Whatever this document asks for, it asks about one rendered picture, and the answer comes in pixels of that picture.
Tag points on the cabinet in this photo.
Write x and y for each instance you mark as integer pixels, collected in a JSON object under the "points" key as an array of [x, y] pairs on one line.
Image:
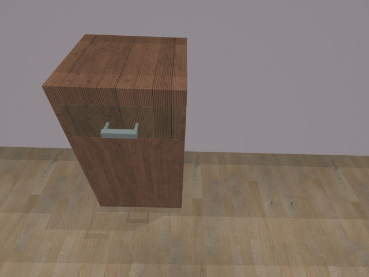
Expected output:
{"points": [[126, 71]]}

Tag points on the handle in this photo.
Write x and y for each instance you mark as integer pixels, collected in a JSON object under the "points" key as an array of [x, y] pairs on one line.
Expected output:
{"points": [[119, 133]]}

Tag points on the drawer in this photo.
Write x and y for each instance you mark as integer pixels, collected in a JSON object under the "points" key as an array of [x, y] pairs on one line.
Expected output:
{"points": [[87, 120]]}

